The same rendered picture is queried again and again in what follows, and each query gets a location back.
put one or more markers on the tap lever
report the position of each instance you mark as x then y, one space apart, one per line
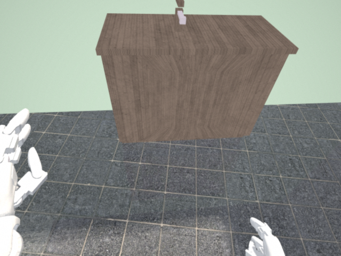
182 18

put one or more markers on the left robot forearm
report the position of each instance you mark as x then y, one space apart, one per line
11 242

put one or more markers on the right robot hand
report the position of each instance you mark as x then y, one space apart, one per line
270 246

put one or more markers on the left robot hand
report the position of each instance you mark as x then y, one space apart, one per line
12 137

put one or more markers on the counter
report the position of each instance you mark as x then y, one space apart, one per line
207 79

